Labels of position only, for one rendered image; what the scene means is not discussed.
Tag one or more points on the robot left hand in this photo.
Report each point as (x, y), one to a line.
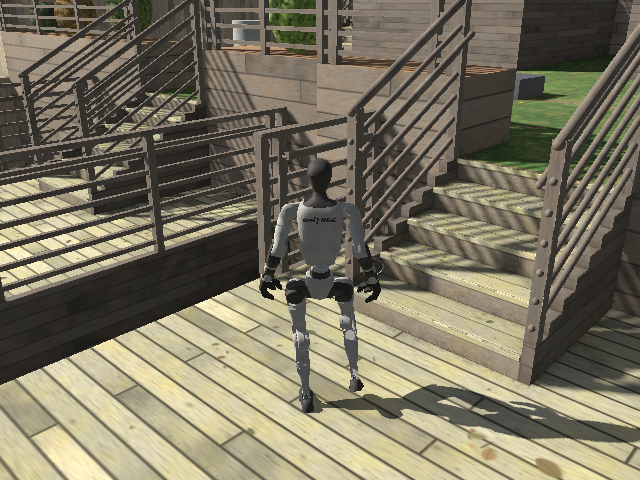
(271, 285)

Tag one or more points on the right robot upper arm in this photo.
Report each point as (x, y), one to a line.
(351, 212)

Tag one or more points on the robot head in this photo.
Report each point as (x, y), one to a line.
(319, 172)

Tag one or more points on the right robot forearm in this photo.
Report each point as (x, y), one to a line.
(368, 267)

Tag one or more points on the left robot upper arm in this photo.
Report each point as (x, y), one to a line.
(287, 213)

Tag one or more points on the robot right hand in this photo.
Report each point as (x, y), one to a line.
(368, 288)

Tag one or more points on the right robot thigh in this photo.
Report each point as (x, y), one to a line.
(343, 290)

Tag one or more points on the left robot forearm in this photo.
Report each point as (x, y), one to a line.
(270, 266)

